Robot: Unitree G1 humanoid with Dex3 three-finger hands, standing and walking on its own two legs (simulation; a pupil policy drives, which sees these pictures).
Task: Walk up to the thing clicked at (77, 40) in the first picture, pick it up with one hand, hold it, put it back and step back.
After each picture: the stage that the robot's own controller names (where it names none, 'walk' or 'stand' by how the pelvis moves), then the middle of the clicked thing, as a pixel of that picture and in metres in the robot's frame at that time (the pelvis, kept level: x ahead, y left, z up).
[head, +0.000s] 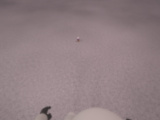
stand; (78, 39) +1.80 +0.30 -0.72
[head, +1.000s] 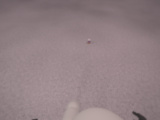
walk; (89, 41) +1.69 +0.14 -0.71
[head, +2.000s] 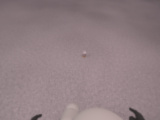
walk; (84, 54) +1.17 +0.14 -0.69
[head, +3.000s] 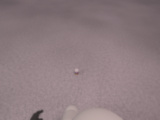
walk; (76, 71) +0.78 +0.20 -0.71
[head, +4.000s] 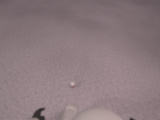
walk; (72, 85) +0.52 +0.18 -0.70
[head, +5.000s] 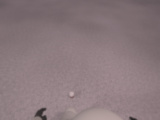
stand; (71, 95) +0.38 +0.17 -0.71
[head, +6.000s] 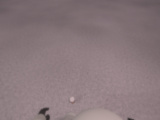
stand; (72, 100) +0.33 +0.18 -0.72
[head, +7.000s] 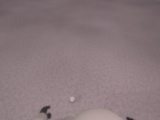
stand; (72, 100) +0.34 +0.19 -0.73
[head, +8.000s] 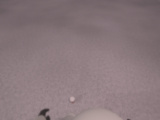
stand; (72, 100) +0.34 +0.18 -0.73
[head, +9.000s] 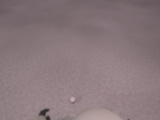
stand; (72, 100) +0.33 +0.18 -0.73
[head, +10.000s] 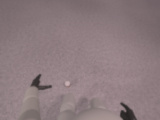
go down; (67, 84) +0.36 +0.19 -0.62
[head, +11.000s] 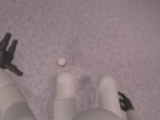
go down; (62, 62) +0.41 +0.23 -0.30
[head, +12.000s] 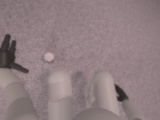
close in; (49, 58) +0.39 +0.26 -0.26
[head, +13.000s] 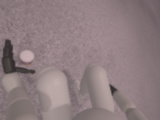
close; (27, 58) +0.39 +0.28 -0.21
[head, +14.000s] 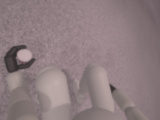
close; (25, 57) +0.38 +0.29 -0.22
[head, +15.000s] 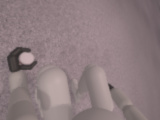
lift; (26, 59) +0.36 +0.28 -0.23
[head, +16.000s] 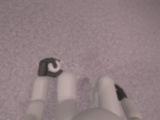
lift; (55, 68) +0.31 +0.25 -0.07
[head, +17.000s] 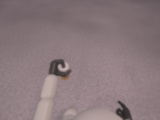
hold; (64, 71) +0.34 +0.17 +0.05
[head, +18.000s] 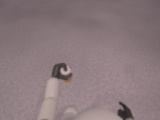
hold; (66, 74) +0.33 +0.17 +0.00
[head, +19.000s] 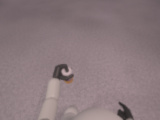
crouch; (67, 75) +0.33 +0.16 -0.01
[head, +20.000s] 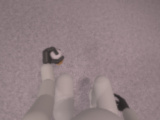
crouch; (57, 57) +0.42 +0.21 -0.11
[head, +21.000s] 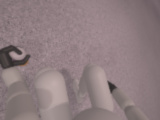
lower; (20, 57) +0.39 +0.30 -0.22
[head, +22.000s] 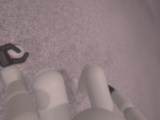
lower; (18, 55) +0.40 +0.30 -0.22
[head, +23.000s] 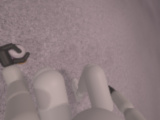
lower; (19, 55) +0.39 +0.30 -0.22
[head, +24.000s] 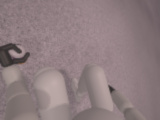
lower; (19, 55) +0.39 +0.31 -0.22
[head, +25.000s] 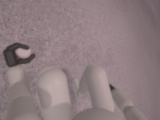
open; (23, 55) +0.38 +0.30 -0.23
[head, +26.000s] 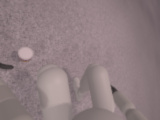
rise; (25, 55) +0.38 +0.29 -0.22
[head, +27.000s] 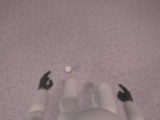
walk; (68, 69) +0.41 +0.22 -0.45
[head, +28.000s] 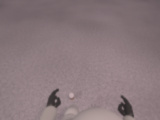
stand; (71, 96) +0.36 +0.18 -0.66
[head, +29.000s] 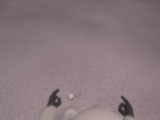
stand; (71, 97) +0.35 +0.19 -0.67
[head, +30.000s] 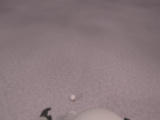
stand; (73, 98) +0.36 +0.18 -0.71
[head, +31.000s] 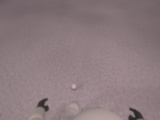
walk; (74, 87) +0.42 +0.19 -0.70
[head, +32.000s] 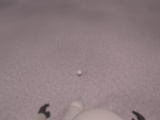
walk; (79, 73) +0.66 +0.19 -0.71
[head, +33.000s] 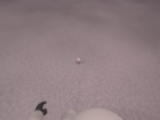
stand; (78, 61) +1.02 +0.15 -0.70
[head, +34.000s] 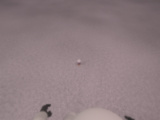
stand; (78, 62) +1.02 +0.18 -0.72
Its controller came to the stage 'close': yes
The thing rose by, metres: 0.71
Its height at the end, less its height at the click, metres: +0.00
